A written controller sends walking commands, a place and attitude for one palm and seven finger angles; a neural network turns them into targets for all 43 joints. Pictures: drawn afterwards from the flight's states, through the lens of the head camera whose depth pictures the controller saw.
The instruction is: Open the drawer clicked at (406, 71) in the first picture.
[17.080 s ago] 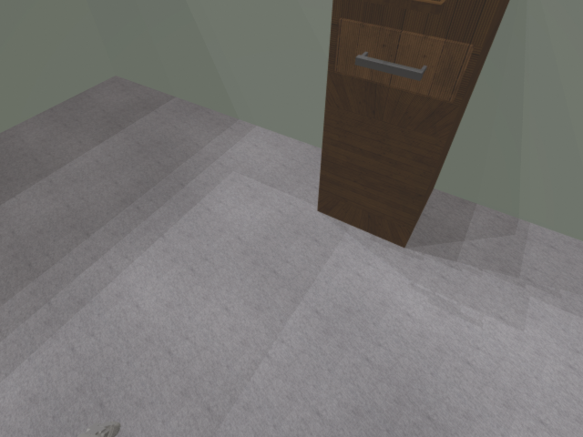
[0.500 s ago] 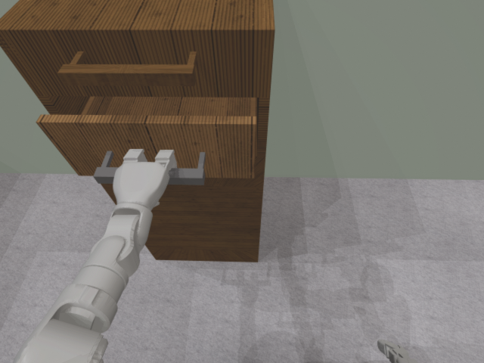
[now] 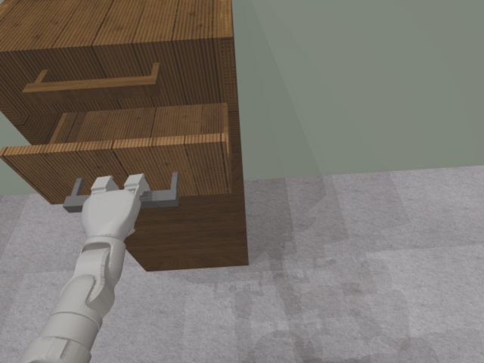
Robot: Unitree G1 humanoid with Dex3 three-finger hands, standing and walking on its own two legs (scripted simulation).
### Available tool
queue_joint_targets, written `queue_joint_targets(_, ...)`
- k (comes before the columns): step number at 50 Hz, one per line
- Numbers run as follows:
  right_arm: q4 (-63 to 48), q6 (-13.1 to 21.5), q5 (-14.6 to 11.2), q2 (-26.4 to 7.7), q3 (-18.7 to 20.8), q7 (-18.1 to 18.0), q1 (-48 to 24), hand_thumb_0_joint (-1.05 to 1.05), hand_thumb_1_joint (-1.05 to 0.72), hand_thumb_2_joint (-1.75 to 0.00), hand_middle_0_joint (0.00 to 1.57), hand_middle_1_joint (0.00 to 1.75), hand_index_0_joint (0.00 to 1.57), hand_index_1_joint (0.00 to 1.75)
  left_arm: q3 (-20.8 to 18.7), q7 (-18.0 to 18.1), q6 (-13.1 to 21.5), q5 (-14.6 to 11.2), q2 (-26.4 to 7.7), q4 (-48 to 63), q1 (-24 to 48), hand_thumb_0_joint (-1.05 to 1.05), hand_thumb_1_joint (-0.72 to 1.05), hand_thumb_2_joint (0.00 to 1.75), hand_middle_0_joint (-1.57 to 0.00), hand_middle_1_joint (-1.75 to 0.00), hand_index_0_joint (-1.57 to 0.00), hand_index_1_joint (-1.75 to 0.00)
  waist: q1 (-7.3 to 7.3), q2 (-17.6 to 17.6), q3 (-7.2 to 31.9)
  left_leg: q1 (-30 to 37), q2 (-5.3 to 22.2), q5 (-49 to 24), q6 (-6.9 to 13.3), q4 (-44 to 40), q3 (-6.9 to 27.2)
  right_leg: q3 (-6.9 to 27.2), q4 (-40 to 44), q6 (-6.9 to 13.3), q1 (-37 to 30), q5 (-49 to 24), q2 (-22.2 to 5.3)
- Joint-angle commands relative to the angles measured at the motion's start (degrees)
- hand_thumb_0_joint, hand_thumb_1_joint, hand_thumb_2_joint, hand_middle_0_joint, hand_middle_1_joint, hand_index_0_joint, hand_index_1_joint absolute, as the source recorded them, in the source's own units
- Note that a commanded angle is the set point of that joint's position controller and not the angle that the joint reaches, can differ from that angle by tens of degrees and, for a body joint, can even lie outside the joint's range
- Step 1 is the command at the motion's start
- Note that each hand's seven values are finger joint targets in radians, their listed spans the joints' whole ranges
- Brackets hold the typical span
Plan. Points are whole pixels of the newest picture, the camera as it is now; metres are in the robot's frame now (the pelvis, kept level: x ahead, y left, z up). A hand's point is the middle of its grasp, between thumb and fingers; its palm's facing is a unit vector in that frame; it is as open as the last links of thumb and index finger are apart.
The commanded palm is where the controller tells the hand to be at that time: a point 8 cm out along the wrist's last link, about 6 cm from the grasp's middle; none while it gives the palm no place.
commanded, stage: pull the drawer open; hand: left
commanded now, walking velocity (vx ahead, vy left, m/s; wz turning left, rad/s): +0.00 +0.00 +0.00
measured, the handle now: (124, 191) +0.41 +0.23 +0.03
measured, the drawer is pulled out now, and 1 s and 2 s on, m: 0.10 0.30 0.30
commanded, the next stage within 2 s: open the thumb to release the handle in 1.12 s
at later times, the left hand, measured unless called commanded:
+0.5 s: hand (113, 295) +0.23 +0.21 +0.01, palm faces +0.00 -0.12 -0.99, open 5.8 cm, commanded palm +0.18 +0.21 +0.06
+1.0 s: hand (100, 359) +0.15 +0.20 +0.01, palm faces -0.02 -0.12 -0.99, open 6.0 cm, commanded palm +0.10 +0.21 +0.06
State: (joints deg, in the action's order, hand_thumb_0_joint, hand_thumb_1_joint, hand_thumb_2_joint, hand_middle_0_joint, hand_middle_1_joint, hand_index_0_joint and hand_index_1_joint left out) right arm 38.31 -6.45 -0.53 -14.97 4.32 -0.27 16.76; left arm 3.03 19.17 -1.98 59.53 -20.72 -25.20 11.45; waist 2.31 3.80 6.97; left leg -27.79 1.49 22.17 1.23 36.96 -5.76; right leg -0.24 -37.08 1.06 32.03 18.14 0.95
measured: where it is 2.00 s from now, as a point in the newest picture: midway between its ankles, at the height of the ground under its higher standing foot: outside the picture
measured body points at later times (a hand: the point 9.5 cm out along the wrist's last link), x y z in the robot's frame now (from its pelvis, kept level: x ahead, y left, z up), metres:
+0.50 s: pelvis +0.00 -0.01 +0.00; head +0.03 -0.04 +0.45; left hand +0.23 +0.21 +0.06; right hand +0.24 -0.21 -0.09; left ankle -0.05 +0.10 -0.72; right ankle -0.01 -0.11 -0.72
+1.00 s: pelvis -0.01 -0.01 -0.01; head +0.02 -0.05 +0.43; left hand +0.14 +0.21 +0.06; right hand +0.19 -0.24 -0.12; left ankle -0.05 +0.10 -0.72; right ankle -0.01 -0.11 -0.72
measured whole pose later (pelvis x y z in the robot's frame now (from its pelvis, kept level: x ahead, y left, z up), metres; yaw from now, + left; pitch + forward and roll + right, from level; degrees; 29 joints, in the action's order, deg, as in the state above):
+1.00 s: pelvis -0.01 -0.01 -0.01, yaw -1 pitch +9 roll +1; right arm 33.1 -3.6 2.6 -13.8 1.2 3.1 7.7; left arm 2.9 24.4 1.9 59.0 -20.5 14.6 -38.2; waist -2.9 3.0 6.5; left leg -27.4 1.9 25.9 0.0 44.2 -5.9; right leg 0.4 -46.3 2.2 33.0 22.6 1.4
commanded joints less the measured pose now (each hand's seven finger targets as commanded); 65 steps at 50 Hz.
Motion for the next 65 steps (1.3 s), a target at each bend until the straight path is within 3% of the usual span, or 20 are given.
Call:
queue_joint_targets(1, -9.56, 3.71, 0.25, -6.83, 1.61, -0.10, -7.69, 0.00, -0.90, -0.90, 0.20, 0.30, 0.20, 0.30, -4.66, 2.93, -1.22, -1.30, -9.38, 19.01, -3.35, 0.00, 0.90, 0.90, -0.40, -1.35, -0.40, -1.35, -5.07, -3.60, 18.21, 7.74, -1.56, -34.60, 0.33, -1.96, 3.02, 0.14, 1.28, 0.93, -18.69, -30.84, 0.92)
queue_joint_targets(3, -9.96, 4.07, 0.27, -6.45, 1.24, 0.03, -8.58, 0.00, -0.90, -0.90, 0.20, 0.30, 0.20, 0.30, -2.87, 2.94, -2.02, -1.22, -7.45, 22.22, -6.34, 0.00, 0.90, 0.90, -0.40, -1.35, -0.40, -1.35, -4.97, -2.58, 16.60, 8.74, -1.44, -34.72, 0.13, -2.22, 3.30, -0.41, 1.16, 0.90, -17.47, -29.40, 0.94)
queue_joint_targets(6, -10.42, 4.51, 0.56, -6.31, 1.01, 0.11, -10.37, 0.00, -0.90, -0.90, 0.20, 0.30, 0.20, 0.30, -5.06, 3.19, -2.49, -1.07, -8.94, 26.33, -12.44, 0.00, 0.90, 0.90, -0.40, -1.35, -0.40, -1.35, -6.07, -2.48, 17.35, 9.79, -1.42, -36.24, -0.08, -2.16, 3.17, 0.05, 0.96, 1.01, -18.68, -30.67, 0.91)
queue_joint_targets(8, -10.62, 4.94, 0.55, -5.68, 0.79, 0.41, -11.39, 0.00, -0.90, -0.90, 0.20, 0.30, 0.20, 0.30, -2.32, 3.27, -2.77, -0.77, -5.74, 28.38, -13.92, 0.00, 0.90, 0.90, -0.40, -1.35, -0.40, -1.35, -5.46, -1.95, 14.69, 10.82, -1.23, -36.38, -0.16, -1.80, 3.51, -0.59, 0.77, 0.90, -15.99, -28.75, 1.02)
queue_joint_targets(10, -11.00, 5.31, 0.83, -5.43, 0.60, 0.58, -12.17, 0.00, -0.90, -0.90, 0.20, 0.30, 0.20, 0.30, -3.19, 3.48, -2.74, -0.40, -6.28, 30.07, -16.65, 0.00, 0.90, 0.90, -0.40, -1.35, -0.40, -1.35, -6.04, -2.59, 14.70, 11.38, -1.22, -35.84, -0.23, -1.60, 3.63, -0.69, 0.61, 0.90, -15.84, -27.77, 1.10)
queue_joint_targets(15, -11.33, 5.56, 1.23, -4.56, -0.33, 0.53, -14.50, 0.00, -0.90, -0.90, 0.20, 0.30, 0.20, 0.30, -1.76, 3.59, -2.48, 1.05, -4.93, 31.55, -17.75, 0.00, 0.90, 0.90, -0.40, -1.35, -0.40, -1.35, -6.20, -3.74, 11.86, 11.06, -1.89, -31.66, -0.25, -1.28, 3.60, -0.62, 0.60, 0.95, -14.37, -25.08, 1.25)
queue_joint_targets(18, -11.43, 5.71, 1.62, -4.05, -0.62, 0.60, -15.22, 0.00, -0.90, -0.90, 0.20, 0.30, 0.20, 0.30, -1.46, 3.57, -1.86, 1.61, -4.81, 34.50, -18.48, 0.00, 0.90, 0.90, -0.40, -1.35, -0.40, -1.35, -6.54, -3.08, 12.77, 12.44, -1.94, -33.21, -0.39, -0.79, 3.87, -0.45, 0.10, 1.02, -14.44, -25.84, 1.23)
queue_joint_targets(22, -12.43, 6.22, 1.93, -3.24, -1.35, 1.14, -16.49, 0.00, -0.90, -0.90, 0.20, 0.30, 0.20, 0.30, -0.95, 3.05, -0.78, 1.25, -3.95, 38.33, -27.41, 0.00, 0.90, 0.90, -0.40, -1.35, -0.40, -1.35, -7.65, -3.26, 11.87, 12.43, -2.16, -34.35, -0.35, -0.08, 3.69, 0.02, -0.25, 0.83, -15.30, -28.45, 1.05)
queue_joint_targets(30, -13.37, 6.49, 2.80, -2.66, -2.13, 2.04, -17.52, 0.00, -0.90, -0.90, 0.20, 0.30, 0.20, 0.30, -2.56, 3.60, 1.24, 1.51, -5.03, 44.28, -37.32, 0.00, 0.90, 0.90, -0.40, -1.35, -0.40, -1.35, -8.17, -2.45, 9.16, 9.66, -2.59, -28.98, -0.49, 0.85, 3.92, 1.41, -0.97, 1.18, -13.92, -25.98, 1.16)
queue_joint_targets(34, -13.57, 6.63, 2.96, -2.71, -2.17, 1.99, -17.83, 0.00, -0.90, -0.90, 0.20, 0.30, 0.20, 0.30, -5.39, 4.59, 2.36, 0.76, -6.75, 45.48, -43.35, 0.00, 0.90, 0.90, -0.40, -1.35, -0.40, -1.35, -8.50, -4.26, 8.36, 7.21, -2.87, -25.10, -0.48, 1.48, 3.96, 2.68, -1.31, 1.07, -13.67, -25.98, 0.87)
queue_joint_targets(37, -13.89, 6.69, 3.36, -2.87, -2.00, 2.22, -17.47, 0.00, -0.90, -0.90, 0.20, 0.30, 0.20, 0.30, -6.10, 5.89, 2.98, 1.07, -7.17, 47.67, -45.87, 0.00, 0.90, 0.90, -0.40, -1.35, -0.40, -1.35, -8.72, -2.43, 9.32, 7.16, -2.79, -25.18, -0.64, 2.22, 4.13, 3.42, -2.09, 1.37, -12.33, -24.46, 0.85)
queue_joint_targets(45, -15.16, 6.48, 2.99, -3.48, -1.55, 3.29, -17.12, 0.00, -0.90, -0.90, 0.20, 0.30, 0.20, 0.30, -7.37, 8.28, 3.56, -0.86, -7.17, 50.59, -59.18, 0.00, 0.90, 0.90, -0.40, -1.35, -0.40, -1.35, -9.34, -3.48, 9.59, 4.18, -2.42, -23.77, -0.59, 4.17, 4.20, 3.70, -3.74, 1.31, -10.71, -23.11, 0.52)
queue_joint_targets(46, -15.47, 6.30, 2.89, -3.83, -1.57, 3.23, -17.42, 0.00, -0.90, -0.90, 0.20, 0.30, 0.20, 0.30, -9.39, 8.75, 3.60, -1.31, -8.99, 51.24, -60.76, 0.00, 0.90, 0.90, -0.40, -1.35, -0.40, -1.35, -9.63, -2.95, 10.03, 3.95, -2.31, -24.31, -0.83, 4.37, 4.25, 4.66, -3.75, 1.46, -11.09, -23.94, 0.62)
queue_joint_targets(50, -15.72, 5.90, 3.39, -3.94, -1.19, 3.72, -16.82, 0.00, -0.90, -0.90, 0.20, 0.30, 0.20, 0.30, -8.47, 10.11, 3.46, -0.71, -7.88, 52.09, -59.48, 0.00, 0.90, 0.90, -0.40, -1.35, -0.40, -1.35, -8.38, -3.96, 8.53, 2.56, -2.54, -20.94, -0.56, 5.81, 4.63, 4.78, -4.60, 1.49, -6.81, -19.68, 0.64)
queue_joint_targets(52, -16.12, 5.92, 3.47, -3.81, -1.38, 3.59, -16.70, 0.00, -0.90, -0.90, 0.20, 0.30, 0.20, 0.30, -9.73, 10.68, 3.44, -0.53, -8.63, 51.72, -60.91, 0.00, 0.90, 0.90, -0.40, -1.35, -0.40, -1.35, -9.11, -3.19, 9.62, 2.43, -2.73, -20.27, -0.66, 6.07, 4.60, 5.35, -5.04, 1.77, -6.64, -18.27, 0.83)
queue_joint_targets(55, -16.28, 5.59, 3.27, -4.05, -1.24, 3.76, -16.75, 0.00, -0.90, -0.90, 0.20, 0.30, 0.20, 0.30, -8.62, 10.73, 2.75, -0.57, -7.90, 52.14, -59.01, 0.00, 0.90, 0.90, -0.40, -1.35, -0.40, -1.35, -8.31, -2.92, 8.50, 2.00, -2.69, -19.13, -0.58, 6.38, 4.76, 4.88, -5.18, 1.86, -4.81, -16.15, 0.94)
queue_joint_targets(60, -16.71, 5.49, 2.87, -3.80, -1.52, 3.37, -17.14, 0.00, -0.90, -0.90, 0.20, 0.30, 0.20, 0.30, -8.84, 10.48, 1.60, -1.23, -7.97, 51.51, -60.11, 0.00, 0.90, 0.90, -0.40, -1.35, -0.40, -1.35, -8.46, -3.17, 7.72, 1.10, -2.67, -17.33, -0.39, 6.14, 4.54, 4.40, -4.90, 1.74, -5.75, -15.64, 0.88)
queue_joint_targets(61, -14.62, 4.75, 3.37, -4.69, -1.57, 2.34, -16.99, 0.00, -0.90, -0.90, 0.20, 0.30, 0.20, 0.30, -7.96, 10.56, 0.90, 0.42, -8.91, 49.96, -39.80, 0.00, 0.90, 0.90, -0.40, -1.35, -0.40, -1.35, -4.08, -4.30, 6.15, 1.21, -3.05, -13.64, -0.41, 6.50, 5.44, 4.36, -4.32, 1.61, -1.66, -12.73, 0.90)
queue_joint_targets(63, -14.79, 5.61, 3.35, -3.67, -0.96, 0.96, -16.64, 0.00, -0.90, -0.90, 0.20, 0.30, 0.20, 0.30, -9.97, 11.20, 0.73, 1.24, -8.97, 45.17, -41.11, 0.00, 0.76, 0.84, -0.39, -1.34, -0.39, -1.34, -6.50, -3.01, 6.91, 1.79, -3.19, -10.15, -0.16, 5.37, 4.85, 3.13, -3.26, 1.57, -3.46, -8.40, 1.07)
queue_joint_targets(65, -14.84, 5.99, 2.75, -3.67, -0.86, 0.65, -16.61, 0.00, -0.90, -0.90, 0.20, 0.30, 0.20, 0.30, -7.58, 10.22, 0.21, 0.20, -7.20, 45.79, -40.40, 0.00, 0.62, 0.78, -0.38, -1.32, -0.38, -1.32, -6.54, -2.73, 8.69, 3.44, -3.01, -11.66, -0.22, 4.59, 4.79, 2.05, -3.07, 1.61, -5.05, -9.52, 0.96)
